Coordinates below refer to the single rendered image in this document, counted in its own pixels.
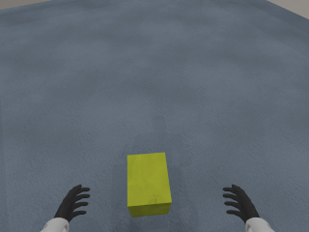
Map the robot left hand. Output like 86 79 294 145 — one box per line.
54 184 91 223

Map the left robot forearm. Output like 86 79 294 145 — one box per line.
41 217 70 232

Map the right robot forearm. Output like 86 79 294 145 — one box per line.
245 217 275 232

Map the carton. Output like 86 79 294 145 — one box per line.
127 152 172 218

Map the robot right hand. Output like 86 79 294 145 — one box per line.
222 185 260 225

